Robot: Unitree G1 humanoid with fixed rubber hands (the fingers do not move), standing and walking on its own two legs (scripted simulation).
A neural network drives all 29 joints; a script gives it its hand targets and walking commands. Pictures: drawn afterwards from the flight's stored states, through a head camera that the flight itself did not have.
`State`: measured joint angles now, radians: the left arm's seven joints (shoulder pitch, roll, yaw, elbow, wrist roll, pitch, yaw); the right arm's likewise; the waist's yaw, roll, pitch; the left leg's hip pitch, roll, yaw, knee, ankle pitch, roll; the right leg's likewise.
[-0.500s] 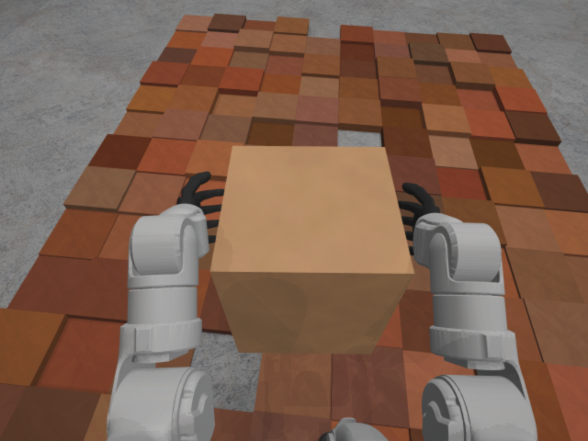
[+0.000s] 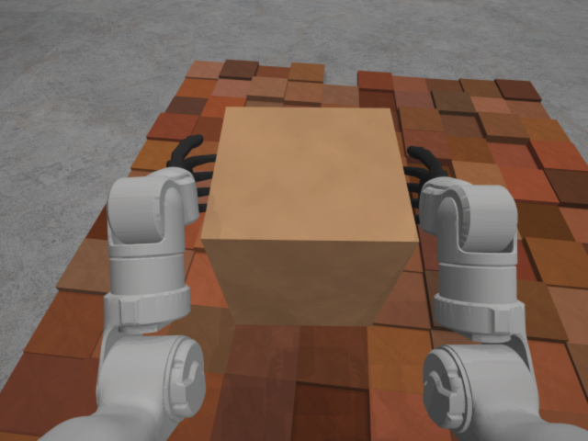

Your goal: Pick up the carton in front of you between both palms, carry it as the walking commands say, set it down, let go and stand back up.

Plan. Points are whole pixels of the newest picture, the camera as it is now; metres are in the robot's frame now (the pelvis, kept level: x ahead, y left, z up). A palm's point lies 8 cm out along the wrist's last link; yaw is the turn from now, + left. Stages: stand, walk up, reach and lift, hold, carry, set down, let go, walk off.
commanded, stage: carry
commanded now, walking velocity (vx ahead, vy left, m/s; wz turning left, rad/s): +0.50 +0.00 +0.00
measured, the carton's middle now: (305, 226) +0.39 -0.01 +0.09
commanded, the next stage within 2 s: none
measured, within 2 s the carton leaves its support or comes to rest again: neither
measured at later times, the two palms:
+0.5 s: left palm (167, 135) +0.66 +0.25 +0.04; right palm (316, 126) +0.69 -0.05 +0.04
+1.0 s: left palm (178, 9) +1.05 +0.27 +0.14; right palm (299, 8) +1.04 -0.02 +0.14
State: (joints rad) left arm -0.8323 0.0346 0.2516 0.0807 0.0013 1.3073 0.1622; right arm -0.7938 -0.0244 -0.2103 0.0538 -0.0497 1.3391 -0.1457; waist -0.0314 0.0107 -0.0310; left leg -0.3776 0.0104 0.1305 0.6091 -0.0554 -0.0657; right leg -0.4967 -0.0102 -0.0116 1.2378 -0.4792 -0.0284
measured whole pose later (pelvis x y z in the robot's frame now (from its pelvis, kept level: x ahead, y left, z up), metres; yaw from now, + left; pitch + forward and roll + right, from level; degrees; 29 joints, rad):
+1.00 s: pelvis +0.69 +0.14 +0.00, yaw +0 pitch +4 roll -2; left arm -0.61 -0.01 0.17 0.05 0.09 1.21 0.13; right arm -0.66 -0.04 -0.13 0.16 -0.02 1.19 -0.12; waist -0.06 0.00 -0.12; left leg 0.01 -0.06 0.07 0.31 -0.40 0.09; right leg -0.70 -0.01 -0.12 0.77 -0.08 -0.06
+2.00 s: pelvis +1.30 +0.11 +0.00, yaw -1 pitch +7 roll +3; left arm -0.86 -0.02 0.30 0.14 0.10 1.35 0.13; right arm -0.93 -0.06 -0.25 0.23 -0.03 1.36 -0.17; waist 0.04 0.02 -0.01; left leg -0.56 0.00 0.03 1.16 -0.50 -0.01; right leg -0.37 0.03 -0.02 0.48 -0.48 -0.11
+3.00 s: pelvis +1.94 +0.09 +0.00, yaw +0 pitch +2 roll +2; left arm -0.73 0.01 0.22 0.28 0.08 1.26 0.12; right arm -0.72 0.03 -0.22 0.26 -0.14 1.25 -0.12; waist -0.03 -0.03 -0.06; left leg -0.31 -0.01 0.11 0.57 -0.13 0.12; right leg -0.39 0.01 -0.03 1.12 -0.47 0.04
